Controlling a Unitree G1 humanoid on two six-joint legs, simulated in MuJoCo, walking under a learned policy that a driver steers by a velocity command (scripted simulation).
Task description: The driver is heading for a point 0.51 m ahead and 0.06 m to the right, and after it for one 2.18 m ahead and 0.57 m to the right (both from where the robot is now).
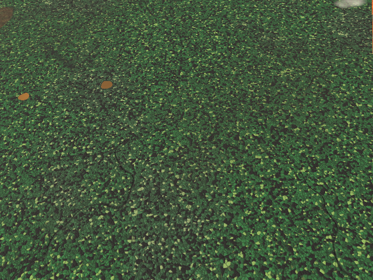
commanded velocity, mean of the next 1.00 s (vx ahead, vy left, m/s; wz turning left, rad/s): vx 0.35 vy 0.00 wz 0.00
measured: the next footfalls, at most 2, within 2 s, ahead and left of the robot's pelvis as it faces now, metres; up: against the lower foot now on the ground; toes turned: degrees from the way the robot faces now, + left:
left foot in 0.16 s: +0.00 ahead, +0.11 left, +0.00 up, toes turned -2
right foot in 0.56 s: +0.30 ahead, -0.12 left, +0.00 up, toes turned -3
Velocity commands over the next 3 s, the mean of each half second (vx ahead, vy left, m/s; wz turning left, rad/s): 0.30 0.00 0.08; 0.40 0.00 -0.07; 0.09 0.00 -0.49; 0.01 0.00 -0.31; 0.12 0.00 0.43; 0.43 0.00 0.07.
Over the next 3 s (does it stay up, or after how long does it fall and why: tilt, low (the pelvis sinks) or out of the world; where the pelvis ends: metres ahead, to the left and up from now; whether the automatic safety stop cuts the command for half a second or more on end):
stays up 0.67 0.00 -0.01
